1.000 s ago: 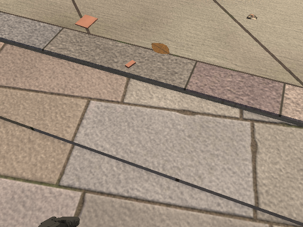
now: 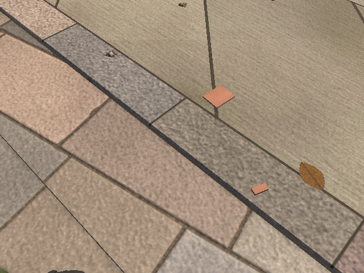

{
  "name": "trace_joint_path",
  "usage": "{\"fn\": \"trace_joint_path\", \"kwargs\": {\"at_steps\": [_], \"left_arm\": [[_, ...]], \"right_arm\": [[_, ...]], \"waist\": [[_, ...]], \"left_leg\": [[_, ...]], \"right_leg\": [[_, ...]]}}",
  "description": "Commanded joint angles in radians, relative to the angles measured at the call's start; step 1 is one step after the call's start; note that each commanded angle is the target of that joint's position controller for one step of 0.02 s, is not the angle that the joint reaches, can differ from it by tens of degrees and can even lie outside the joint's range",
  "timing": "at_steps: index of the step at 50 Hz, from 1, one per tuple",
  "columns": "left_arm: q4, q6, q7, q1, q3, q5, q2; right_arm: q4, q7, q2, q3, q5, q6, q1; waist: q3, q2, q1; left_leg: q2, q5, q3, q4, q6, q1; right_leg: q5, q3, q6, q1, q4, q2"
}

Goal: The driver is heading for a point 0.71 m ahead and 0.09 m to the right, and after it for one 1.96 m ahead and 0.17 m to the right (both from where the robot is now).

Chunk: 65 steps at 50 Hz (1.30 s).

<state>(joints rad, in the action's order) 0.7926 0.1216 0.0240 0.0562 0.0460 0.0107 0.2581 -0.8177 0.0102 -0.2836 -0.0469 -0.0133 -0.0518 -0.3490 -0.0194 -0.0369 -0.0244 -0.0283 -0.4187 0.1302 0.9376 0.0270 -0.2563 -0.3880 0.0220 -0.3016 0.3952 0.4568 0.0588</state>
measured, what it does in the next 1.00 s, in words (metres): walks ahead, turning right: left foot 0.04 m lower, then right foot 0.03 m higher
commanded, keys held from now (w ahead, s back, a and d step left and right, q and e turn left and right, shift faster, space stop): w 0.34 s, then w+e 0.42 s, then e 0.24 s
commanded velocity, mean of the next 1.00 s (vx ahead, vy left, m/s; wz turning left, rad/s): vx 0.45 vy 0.00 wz -0.21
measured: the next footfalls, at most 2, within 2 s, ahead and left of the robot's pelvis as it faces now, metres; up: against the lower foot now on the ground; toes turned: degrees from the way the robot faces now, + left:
left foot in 0.28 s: +0.17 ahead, +0.14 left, -0.04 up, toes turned +1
right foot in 0.72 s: +0.50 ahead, -0.09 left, +0.00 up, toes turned -11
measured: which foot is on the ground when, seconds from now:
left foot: up 0.00-0.26, down 0.28-0.74, up 0.76-1.00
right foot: down 0.00-0.26, up 0.28-0.70, down 0.72-1.00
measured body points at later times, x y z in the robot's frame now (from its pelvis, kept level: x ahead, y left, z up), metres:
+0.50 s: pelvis +0.20 +0.05 -0.01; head +0.21 +0.08 +0.44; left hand +0.35 +0.30 -0.14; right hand +0.18 -0.20 -0.14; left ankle +0.13 +0.14 -0.75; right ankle +0.31 -0.12 -0.63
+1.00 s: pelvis +0.45 -0.01 +0.02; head +0.48 -0.03 +0.47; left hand +0.63 +0.23 -0.09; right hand +0.55 -0.32 -0.07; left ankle +0.61 +0.14 -0.65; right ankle +0.46 -0.08 -0.72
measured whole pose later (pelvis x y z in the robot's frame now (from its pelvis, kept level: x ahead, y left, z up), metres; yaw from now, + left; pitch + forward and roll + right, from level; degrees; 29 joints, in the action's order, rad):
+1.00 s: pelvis +0.45 -0.01 +0.02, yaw -19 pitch +3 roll +0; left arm 0.73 0.03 0.00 0.24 0.06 -0.01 0.29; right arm -0.71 0.04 -0.30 -0.05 0.03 -0.08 -0.08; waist -0.04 -0.02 0.03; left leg 0.08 -0.22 0.10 0.93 -0.08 -0.70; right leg -0.14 0.08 -0.10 0.30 0.40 0.12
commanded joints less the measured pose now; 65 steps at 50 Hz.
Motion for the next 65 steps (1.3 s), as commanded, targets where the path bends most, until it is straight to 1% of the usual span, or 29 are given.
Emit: {"fn": "trace_joint_path", "kwargs": {"at_steps": [1,3,6,9,11,13,14,15,16,19,22,30,33,35,36,37,38,39,40,41,43,48,53,58,59,60,61,62,65], "left_arm": [[0.021,-0.007,-0.008,0.165,0.044,0.006,0.131],[0.022,-0.027,-0.013,0.116,0.026,-0.006,0.079],[0.014,-0.049,-0.032,0.063,0.047,-0.022,0.165],[0.015,-0.050,-0.037,0.062,0.056,-0.017,0.195],[0.018,-0.054,-0.038,0.067,0.045,-0.015,0.159],[0.029,-0.062,-0.034,0.095,0.016,0.007,0.065],[0.020,-0.063,-0.026,0.107,-0.002,0.013,-0.007],[-0.017,-0.054,-0.015,0.186,-0.002,-0.027,0.005],[-0.058,-0.047,-0.015,0.124,0.003,-0.065,0.064],[-0.023,-0.056,-0.037,0.146,0.012,-0.022,0.111],[-0.021,-0.060,-0.031,0.116,0.008,-0.031,0.079],[-0.149,-0.054,0.027,-0.152,-0.028,-0.033,-0.025],[-0.172,-0.055,0.047,-0.122,-0.011,-0.030,0.014],[-0.139,-0.063,0.047,0.065,0.024,-0.032,0.093],[-0.095,-0.069,0.036,0.235,0.059,-0.033,0.170],[-0.079,-0.078,0.014,0.340,0.088,-0.026,0.283],[-0.088,-0.083,-0.002,0.338,0.080,-0.021,0.268],[-0.097,-0.076,-0.009,0.272,0.062,-0.006,0.219],[-0.105,-0.069,-0.012,0.208,0.049,-0.011,0.177],[-0.116,-0.062,-0.007,0.146,0.042,-0.017,0.155],[-0.141,-0.058,-0.003,0.079,0.035,-0.012,0.124],[-0.155,-0.075,-0.028,0.103,0.057,-0.013,0.177],[-0.156,-0.126,-0.054,0.156,0.065,-0.033,0.183],[-0.150,-0.128,-0.059,0.153,0.026,-0.017,0.090],[-0.143,-0.114,-0.056,0.213,0.000,0.013,0.020],[-0.116,-0.104,-0.053,0.366,-0.003,0.021,0.011],[-0.099,-0.109,-0.054,0.361,0.007,0.022,0.080],[-0.100,-0.117,-0.056,0.287,0.022,0.011,0.125],[-0.098,-0.149,-0.057,0.191,0.035,0.004,0.125]], "right_arm": [[0.107,0.000,-0.108,-0.019,0.002,-0.034,0.102],[0.093,-0.010,-0.059,-0.007,-0.012,-0.015,0.082],[0.091,-0.025,-0.007,0.024,-0.003,-0.006,0.120],[0.063,-0.030,-0.065,0.015,-0.017,0.010,0.105],[0.019,-0.027,-0.084,0.003,-0.024,0.023,0.030],[-0.058,-0.029,-0.107,-0.018,-0.028,0.028,-0.155],[-0.061,-0.034,-0.140,-0.017,-0.006,0.025,-0.194],[-0.016,-0.041,-0.226,-0.020,0.008,0.018,-0.080],[-0.031,-0.047,-0.239,-0.034,0.013,0.002,-0.033],[-0.026,-0.049,-0.100,0.009,0.025,-0.029,0.127],[-0.072,-0.026,-0.068,0.016,0.039,-0.044,0.055],[-0.132,0.013,-0.097,0.010,0.023,-0.033,-0.098],[-0.115,0.022,-0.134,0.000,0.021,-0.015,-0.072],[-0.093,0.036,-0.168,-0.013,0.021,0.001,-0.028],[-0.074,0.042,-0.170,-0.014,0.019,-0.003,-0.019],[-0.019,0.023,-0.064,0.016,0.044,-0.029,-0.092],[-0.017,-0.005,-0.057,0.022,0.044,-0.078,-0.069],[0.021,-0.022,-0.138,-0.010,0.001,-0.104,0.039],[0.047,-0.020,-0.128,-0.006,-0.010,-0.111,0.093],[0.047,-0.007,-0.112,-0.009,0.003,-0.105,0.100],[0.055,0.010,-0.113,-0.023,0.016,-0.067,0.066],[0.117,0.031,-0.049,-0.012,0.047,-0.022,0.123],[0.176,0.020,-0.066,-0.008,0.022,-0.007,0.274],[0.167,-0.003,-0.084,-0.019,0.035,-0.035,0.222],[0.178,-0.002,-0.111,-0.015,0.061,-0.044,0.216],[0.190,0.002,-0.110,-0.005,0.088,-0.037,0.271],[0.168,0.000,-0.021,0.011,0.067,-0.027,0.249],[0.168,-0.010,-0.017,0.014,0.047,-0.018,0.241],[0.190,-0.015,-0.141,-0.025,0.016,0.014,0.284]], "waist": [[0.146,0.125,0.080],[0.113,0.184,0.038],[0.078,0.202,0.008],[0.102,0.209,-0.018],[0.091,0.166,-0.060],[0.114,-0.007,-0.144],[0.086,-0.164,-0.129],[0.015,-0.229,-0.024],[-0.042,-0.205,-0.021],[-0.101,-0.137,0.043],[-0.076,-0.099,0.025],[-0.050,-0.030,-0.058],[0.015,-0.093,0.003],[0.131,-0.139,0.119],[0.214,-0.093,0.199],[0.359,0.158,0.155],[0.486,0.225,0.147],[0.331,0.175,0.149],[0.180,0.093,0.112],[0.095,0.006,0.053],[0.045,0.034,-0.017],[0.096,0.082,-0.022],[0.144,0.129,0.041],[0.155,0.152,0.010],[0.215,0.058,0.039],[0.225,-0.139,0.142],[0.247,-0.187,0.117],[0.204,-0.145,0.078],[0.107,-0.102,0.074]], "left_leg": [[0.099,0.009,-0.007,0.113,-0.015,-0.345],[0.097,-0.002,-0.052,0.022,-0.055,-0.255],[0.074,0.080,-0.115,-0.248,-0.088,-0.046],[0.083,0.240,-0.122,-0.341,-0.098,0.106],[0.078,0.242,-0.155,-0.384,-0.081,0.237],[0.095,0.104,-0.129,-0.445,-0.069,0.433],[0.248,-0.032,0.114,-0.450,-0.034,0.456],[0.412,-0.174,0.512,-0.662,0.105,0.368],[0.486,-0.406,0.670,-0.801,0.203,0.270],[0.304,-0.074,0.277,-0.772,0.160,0.079],[0.243,0.326,0.050,-0.763,0.125,0.082],[0.265,0.737,-0.196,-0.798,0.065,0.288],[0.295,1.231,-0.255,-0.646,0.067,0.379],[0.294,1.485,-0.277,-0.381,0.053,0.387],[0.258,1.322,-0.280,-0.156,0.025,0.227],[0.111,0.587,-0.261,0.254,-0.035,-0.240],[-0.036,-0.082,-0.056,0.489,-0.034,-0.426],[0.024,-0.032,0.020,0.533,-0.024,-0.534],[0.063,0.024,-0.016,0.486,-0.020,-0.521],[0.096,0.048,-0.040,0.410,-0.027,-0.469],[0.127,0.050,-0.052,0.333,-0.042,-0.342],[0.064,0.213,-0.105,0.021,-0.115,-0.254],[0.014,0.324,-0.059,-0.229,-0.133,-0.226],[0.053,0.484,-0.056,-0.548,-0.047,-0.040],[0.197,0.798,0.087,-0.553,0.010,0.118],[0.332,1.065,0.255,-0.499,0.174,0.215],[0.369,0.915,0.358,-0.521,0.264,0.177],[0.309,0.774,0.331,-0.532,0.248,0.149],[0.205,0.398,0.272,-0.560,0.156,0.016]], "right_leg": [[0.313,0.345,0.022,-0.447,-0.179,-0.298],[0.226,0.257,0.024,-0.304,-0.218,-0.230],[0.201,0.157,0.037,-0.097,-0.247,-0.204],[0.126,0.143,0.048,-0.027,-0.193,-0.227],[0.027,0.116,0.071,0.072,-0.070,-0.214],[-0.128,0.011,0.138,0.226,0.350,-0.113],[-0.260,-0.030,0.196,0.427,0.744,-0.071],[-0.196,-0.006,0.205,0.638,0.855,-0.053],[-0.073,0.024,0.221,0.721,0.957,-0.130],[0.135,0.036,0.283,0.618,0.961,-0.198],[0.271,0.050,0.301,0.556,0.865,-0.182],[0.378,-0.096,0.244,0.416,0.340,-0.097],[0.244,-0.162,0.194,0.262,0.281,-0.031],[0.200,-0.175,0.147,0.015,0.211,0.029],[0.268,-0.079,0.106,-0.284,0.127,0.013],[0.142,0.424,-0.057,-0.736,0.086,-0.261],[0.011,0.872,-0.154,-0.818,-0.128,-0.400],[0.057,0.730,-0.095,-0.691,-0.161,-0.374],[0.211,0.558,-0.054,-0.497,-0.164,-0.333],[0.392,0.429,-0.019,-0.328,-0.171,-0.280],[0.582,0.279,0.005,-0.123,-0.186,-0.210],[0.820,0.159,0.022,-0.005,-0.148,-0.133],[0.586,0.263,0.077,-0.101,-0.073,-0.142],[0.483,0.307,0.150,-0.197,0.097,-0.149],[0.334,0.245,0.206,-0.149,0.207,-0.085],[-0.060,0.166,0.267,-0.041,0.271,-0.010],[-0.131,0.126,0.318,-0.054,0.267,-0.058],[-0.087,0.109,0.330,-0.063,0.233,-0.060],[0.053,0.052,0.327,-0.114,0.122,-0.032]]}}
